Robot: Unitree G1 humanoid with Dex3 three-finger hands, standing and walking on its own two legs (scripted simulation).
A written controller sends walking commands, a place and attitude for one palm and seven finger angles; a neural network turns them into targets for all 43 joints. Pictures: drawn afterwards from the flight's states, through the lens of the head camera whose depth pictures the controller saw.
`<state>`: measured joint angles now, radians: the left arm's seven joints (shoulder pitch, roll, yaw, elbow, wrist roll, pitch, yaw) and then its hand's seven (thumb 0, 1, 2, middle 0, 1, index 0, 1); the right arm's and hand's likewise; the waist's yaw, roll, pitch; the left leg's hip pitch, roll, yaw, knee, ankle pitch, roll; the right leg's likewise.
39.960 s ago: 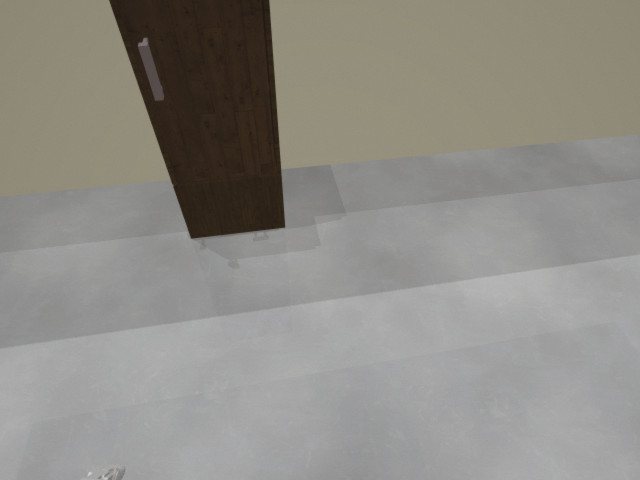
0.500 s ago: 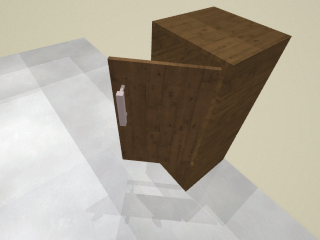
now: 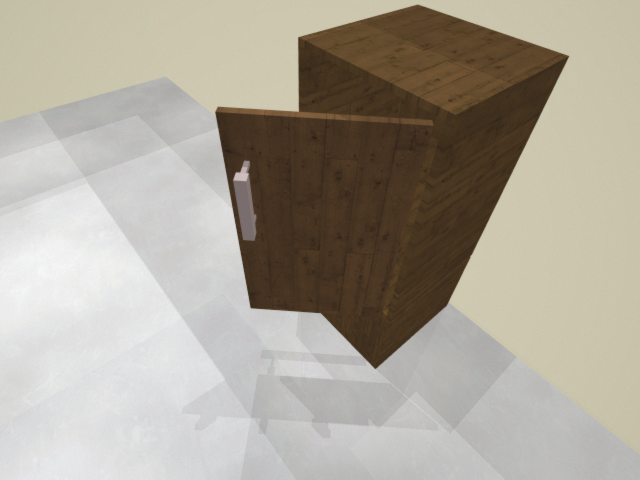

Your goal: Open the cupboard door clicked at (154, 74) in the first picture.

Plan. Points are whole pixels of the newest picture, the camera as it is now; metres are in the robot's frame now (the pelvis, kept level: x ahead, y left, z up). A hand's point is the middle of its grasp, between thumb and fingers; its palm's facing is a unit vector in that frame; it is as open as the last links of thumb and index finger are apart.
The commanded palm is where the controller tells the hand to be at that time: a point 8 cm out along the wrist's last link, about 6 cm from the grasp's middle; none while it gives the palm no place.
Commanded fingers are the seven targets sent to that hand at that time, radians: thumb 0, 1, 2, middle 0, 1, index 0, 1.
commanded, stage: come to a stop and stand still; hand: left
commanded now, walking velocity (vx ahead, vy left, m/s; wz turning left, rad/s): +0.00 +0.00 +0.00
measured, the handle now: (247, 201) +0.60 +0.17 -0.02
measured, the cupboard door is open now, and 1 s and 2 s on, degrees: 46 46 46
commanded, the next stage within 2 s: look again from close up in 0.54 s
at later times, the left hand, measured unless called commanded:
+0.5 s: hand out of the picture -0.03 +0.16 -0.19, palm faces +0.06 -0.98 -0.20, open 7.4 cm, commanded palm none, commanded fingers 0.00 0.90 0.90 -0.20 -0.30 -0.20 -0.30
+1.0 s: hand out of the picture -0.02 +0.16 -0.18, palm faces +0.04 -0.98 -0.18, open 7.4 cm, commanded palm none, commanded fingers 0.00 0.90 0.90 -0.20 -0.30 -0.20 -0.30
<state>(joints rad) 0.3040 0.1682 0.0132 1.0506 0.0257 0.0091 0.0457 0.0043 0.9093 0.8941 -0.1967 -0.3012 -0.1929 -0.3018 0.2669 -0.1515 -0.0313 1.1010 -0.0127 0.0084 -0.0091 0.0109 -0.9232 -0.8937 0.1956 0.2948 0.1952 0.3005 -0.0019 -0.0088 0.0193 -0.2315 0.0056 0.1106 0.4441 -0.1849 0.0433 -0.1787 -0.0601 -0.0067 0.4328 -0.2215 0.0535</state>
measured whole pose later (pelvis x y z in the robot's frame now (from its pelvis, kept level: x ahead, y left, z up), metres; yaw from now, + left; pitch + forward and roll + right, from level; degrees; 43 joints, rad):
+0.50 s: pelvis -0.02 -0.01 -0.01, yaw +2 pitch -1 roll -1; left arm 0.37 0.17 0.01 0.98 0.03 0.02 0.04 0.00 0.90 0.89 -0.20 -0.30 -0.20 -0.30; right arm 0.29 -0.16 -0.04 0.98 -0.03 0.02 -0.01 0.01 -0.91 -0.89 0.20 0.29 0.20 0.30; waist -0.01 0.00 -0.01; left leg -0.38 0.03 0.06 0.62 -0.24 0.03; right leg -0.30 -0.04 -0.04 0.60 -0.28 0.03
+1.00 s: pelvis -0.02 -0.01 +0.00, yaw +1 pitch -2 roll -1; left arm 0.33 0.16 0.00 1.01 0.02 0.00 0.04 0.00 0.90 0.89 -0.20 -0.30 -0.20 -0.30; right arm 0.28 -0.16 -0.02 1.06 -0.02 0.01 0.00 0.01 -0.92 -0.89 0.20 0.29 0.20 0.30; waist -0.01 -0.01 0.02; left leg -0.29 0.02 0.08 0.49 -0.17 0.03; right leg -0.23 -0.05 -0.03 0.47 -0.21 0.04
